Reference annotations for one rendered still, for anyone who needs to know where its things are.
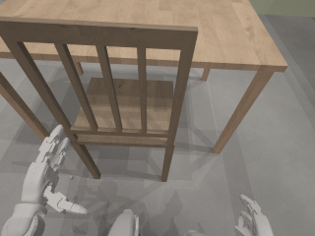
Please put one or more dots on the table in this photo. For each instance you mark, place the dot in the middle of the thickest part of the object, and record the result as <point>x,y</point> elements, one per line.
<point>230,36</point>

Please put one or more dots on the right robot hand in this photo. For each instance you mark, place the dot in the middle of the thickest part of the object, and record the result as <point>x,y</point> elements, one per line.
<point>257,225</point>

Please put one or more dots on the robot left shin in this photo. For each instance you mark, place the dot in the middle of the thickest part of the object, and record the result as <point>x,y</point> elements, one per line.
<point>127,211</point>

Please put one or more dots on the robot left forearm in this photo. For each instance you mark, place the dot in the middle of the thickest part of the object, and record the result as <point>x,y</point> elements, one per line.
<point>27,220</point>

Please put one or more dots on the robot left thigh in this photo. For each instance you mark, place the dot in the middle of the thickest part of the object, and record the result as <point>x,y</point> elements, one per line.
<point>126,224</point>

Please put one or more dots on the chair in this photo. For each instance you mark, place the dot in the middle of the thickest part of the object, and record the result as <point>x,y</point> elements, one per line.
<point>114,112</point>

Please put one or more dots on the left robot hand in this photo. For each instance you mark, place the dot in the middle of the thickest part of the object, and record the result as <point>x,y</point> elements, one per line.
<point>44,170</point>

